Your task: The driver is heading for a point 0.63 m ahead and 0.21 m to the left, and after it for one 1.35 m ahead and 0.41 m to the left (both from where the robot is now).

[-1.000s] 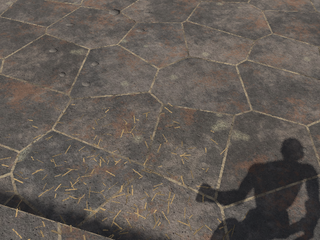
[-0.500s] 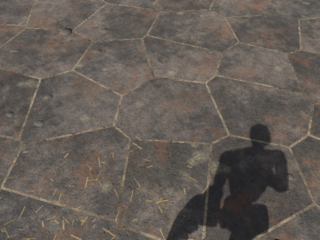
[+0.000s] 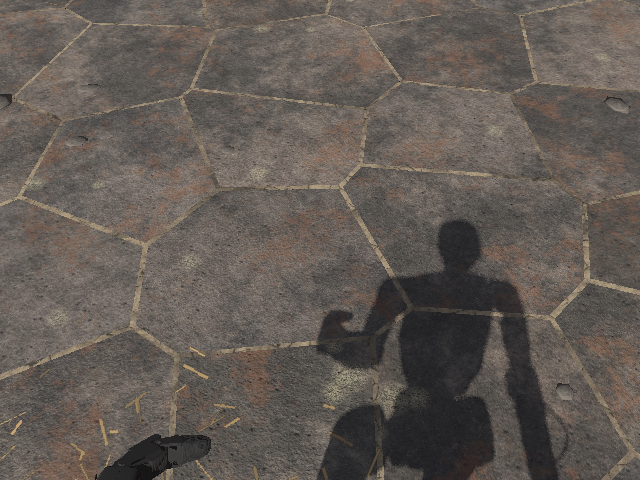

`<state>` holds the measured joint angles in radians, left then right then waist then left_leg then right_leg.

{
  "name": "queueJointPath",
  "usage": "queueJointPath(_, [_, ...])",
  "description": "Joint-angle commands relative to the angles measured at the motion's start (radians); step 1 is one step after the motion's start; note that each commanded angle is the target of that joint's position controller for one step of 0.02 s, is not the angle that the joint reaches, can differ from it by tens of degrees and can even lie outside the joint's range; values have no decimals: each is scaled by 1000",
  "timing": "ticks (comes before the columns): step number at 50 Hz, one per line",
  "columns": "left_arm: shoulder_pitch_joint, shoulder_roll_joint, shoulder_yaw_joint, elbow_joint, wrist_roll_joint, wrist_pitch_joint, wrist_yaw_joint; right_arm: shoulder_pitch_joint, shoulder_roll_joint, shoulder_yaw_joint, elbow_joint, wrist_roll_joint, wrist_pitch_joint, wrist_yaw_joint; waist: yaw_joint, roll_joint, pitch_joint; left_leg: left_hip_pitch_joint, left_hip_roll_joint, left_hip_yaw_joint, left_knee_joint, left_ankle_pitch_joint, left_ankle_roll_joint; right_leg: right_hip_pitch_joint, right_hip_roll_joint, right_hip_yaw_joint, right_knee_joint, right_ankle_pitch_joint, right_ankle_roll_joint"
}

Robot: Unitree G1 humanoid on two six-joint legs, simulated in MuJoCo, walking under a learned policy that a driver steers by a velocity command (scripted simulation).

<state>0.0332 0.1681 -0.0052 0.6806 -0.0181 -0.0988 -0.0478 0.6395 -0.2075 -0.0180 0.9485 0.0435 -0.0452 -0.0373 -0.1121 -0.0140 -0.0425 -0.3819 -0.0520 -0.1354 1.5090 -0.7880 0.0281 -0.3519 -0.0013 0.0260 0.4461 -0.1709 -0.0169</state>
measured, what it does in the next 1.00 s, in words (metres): walks ahead, turning left: left foot, then right foot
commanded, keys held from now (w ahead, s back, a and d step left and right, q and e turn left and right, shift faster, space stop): w+q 0.80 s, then q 0.04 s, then no key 0.14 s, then e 0.02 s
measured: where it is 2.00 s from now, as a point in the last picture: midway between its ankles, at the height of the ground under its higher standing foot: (213, 460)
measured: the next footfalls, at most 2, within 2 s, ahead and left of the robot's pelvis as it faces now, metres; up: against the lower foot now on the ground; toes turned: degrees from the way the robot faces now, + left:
left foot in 0.40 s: +0.35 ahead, +0.19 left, +0.00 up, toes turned +16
right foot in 0.90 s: +0.67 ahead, +0.14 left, +0.00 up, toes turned +36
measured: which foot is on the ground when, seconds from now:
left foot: up 0.00-0.38, down 0.40-0.90, up 0.92-1.00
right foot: down 0.00-0.42, up 0.44-0.88, down 0.90-1.00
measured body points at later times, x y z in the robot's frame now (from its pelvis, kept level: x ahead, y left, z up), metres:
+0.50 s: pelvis +0.25 +0.09 -0.02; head +0.29 +0.12 +0.43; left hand +0.23 +0.38 -0.15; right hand +0.52 -0.09 -0.10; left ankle +0.31 +0.18 -0.74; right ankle +0.16 -0.11 -0.64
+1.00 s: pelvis +0.51 +0.15 -0.01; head +0.54 +0.17 +0.44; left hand +0.56 +0.48 -0.08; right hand +0.73 -0.04 -0.13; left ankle +0.34 +0.20 -0.65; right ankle +0.64 +0.12 -0.74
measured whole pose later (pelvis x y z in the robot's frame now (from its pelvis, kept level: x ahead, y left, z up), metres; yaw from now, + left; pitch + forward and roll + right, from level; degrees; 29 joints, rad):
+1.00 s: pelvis +0.51 +0.15 -0.01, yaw +34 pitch +2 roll -1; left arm 0.03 0.24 0.05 0.69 0.01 -0.10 -0.01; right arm 0.31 -0.28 -0.08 0.72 0.02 -0.01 -0.03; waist -0.04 0.03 0.03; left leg -0.37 -0.12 -0.17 1.18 -0.55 -0.02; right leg -0.43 0.05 0.01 0.50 -0.12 -0.03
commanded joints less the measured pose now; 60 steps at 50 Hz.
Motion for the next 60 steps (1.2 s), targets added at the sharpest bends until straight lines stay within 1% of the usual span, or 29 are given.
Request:
queueJointPath(1, [425,266,111,104,4,28,28,-96,-81,-20,-169,40,-66,9,197,-226,-248,-756,97,-55,225,349,-7,749,-482,452,-1,123,-305])
queueJointPath(2, [318,177,87,93,14,19,38,-204,-114,-35,-185,17,-54,-19,159,-37,-129,-715,127,6,204,471,-20,537,-446,491,-160,-112,-296])
queueJointPath(3, [269,152,77,112,21,8,42,-204,-97,-36,-189,5,-38,-26,106,-72,-55,-681,158,-9,202,518,-34,400,-478,546,-170,-88,-311])
queueJointPath(4, [180,120,62,114,15,1,38,-208,-62,-39,-180,-8,-16,-21,46,-15,88,-583,177,-35,36,552,-64,175,-399,390,-218,89,-265])
queueJointPath(5, [140,102,62,120,14,3,32,-221,-51,-45,-181,-14,-5,-17,28,-38,146,-499,195,-51,-117,547,-76,56,-328,238,-222,132,-210])
queueJointPath(8, [167,144,74,155,41,-4,53,-292,-46,-54,-220,-28,-10,0,44,-80,110,-356,190,-7,-403,722,-73,7,-246,38,-239,296,-165])
queueJointPath(12, [234,209,98,180,10,7,79,-470,-19,-38,-281,-27,-2,42,110,-42,78,-314,166,68,-694,842,-12,162,-261,-37,-253,282,-149])
queueJointPath(16, [289,242,116,197,-9,35,75,-617,-55,-43,-357,-28,8,74,156,-15,108,-356,135,132,-821,708,46,346,-291,-87,-199,298,-110])
queueJointPath(18, [281,284,128,188,-10,48,75,-599,-90,-59,-373,-30,11,84,125,-45,60,-209,71,201,-853,601,80,364,-282,-145,-81,573,-79])
queueJointPath(20, [282,280,121,175,2,52,78,-325,-196,-116,-304,-24,15,76,-12,-11,-89,238,-14,214,-917,654,141,216,-216,-217,308,716,-23])
queueJointPath(21, [321,203,89,117,35,36,72,-205,-344,-155,-286,-17,12,59,-19,199,-203,638,234,-236,-954,614,287,-205,-98,-230,736,236,45])
queueJointPath(22, [301,176,70,97,37,-6,53,-181,-347,-143,-308,-13,6,58,-5,265,-371,805,378,-692,-1159,513,398,-418,44,-4,947,-380,57])
queueJointPath(23, [214,244,92,74,-4,-32,41,-189,-286,-121,-306,-33,1,59,-31,182,-308,793,363,-607,-1191,466,341,-538,-9,80,982,-326,32])
queueJointPath(24, [170,236,88,63,-16,-42,43,-255,-250,-111,-314,-36,-5,54,-3,134,-189,650,327,-468,-1188,536,304,-550,-49,63,915,-246,12])
queueJointPath(25, [158,227,88,66,1,-42,54,-346,-226,-103,-332,-33,-6,50,49,47,-104,469,287,-360,-1197,651,275,-481,-86,56,819,-179,13])
queueJointPath(26, [170,239,100,74,18,-29,62,-410,-190,-92,-346,-38,-10,51,97,49,-67,334,251,-279,-1215,758,253,-387,-118,58,740,-143,14])
queueJointPath(30, [157,197,101,47,34,9,66,-428,-187,-94,-341,-30,-24,37,139,57,-36,161,187,-176,-1263,921,257,-287,-97,37,587,-37,57])
queueJointPath(35, [-43,151,82,-11,27,1,56,-346,-201,-102,-292,-19,-15,17,72,90,7,128,129,-138,-1250,818,197,-234,-28,38,224,235,69])
queueJointPath(40, [-144,183,88,-59,12,-19,35,-276,-190,-104,-254,-10,-10,15,39,99,38,215,166,-261,-1184,703,189,-195,6,72,67,214,44])
queueJointPath(44, [3,222,109,-34,32,-46,35,-329,-170,-102,-280,-16,8,2,126,135,-41,275,95,-264,-931,1025,112,49,27,30,-66,245,-24])
queueJointPath(45, [124,269,119,-23,53,-49,40,-358,-127,-86,-313,-30,2,5,178,74,-171,162,48,-207,-714,932,65,311,-117,134,-2,490,-94])
queueJointPath(46, [217,311,127,-5,69,-34,43,-175,-75,-70,-298,-25,0,7,135,-188,-321,-147,-106,-106,-380,282,-21,683,-382,454,54,771,-302])
queueJointPath(47, [248,270,123,10,28,-18,35,-114,-165,-75,-284,-22,0,9,136,-249,-381,-258,-67,-108,-206,82,-47,704,-471,647,17,594,-362])
queueJointPath(48, [194,208,106,-18,18,-5,38,-198,-223,-93,-282,-18,12,6,161,-140,-254,-308,-26,-107,-138,159,-71,593,-409,541,-10,492,-319])
queueJointPath(49, [132,176,90,-29,26,10,40,-293,-227,-94,-300,-26,26,1,159,-63,-163,-311,2,-63,-151,227,-83,474,-353,422,-27,485,-273])
queueJointPath(51, [72,126,60,-5,37,19,34,-352,-162,-81,-320,-48,42,-1,106,-39,-66,-199,62,-39,-312,295,-91,249,-249,293,-77,550,-228])
queueJointPath(54, [26,169,71,20,33,30,26,-344,-74,-54,-316,-54,41,-2,68,-119,-59,-8,62,68,-641,329,-112,118,-157,179,-101,718,-212])
queueJointPath(57, [60,249,100,34,15,52,34,-379,-105,-60,-308,-46,42,-7,88,-124,-118,81,39,77,-794,469,-118,151,-169,213,-95,604,-222])
queueJointPath(60, [61,272,109,23,-2,82,43,-450,-131,-69,-324,-42,57,-10,102,-117,-69,106,25,71,-882,506,-92,104,-166,289,-123,215,-205])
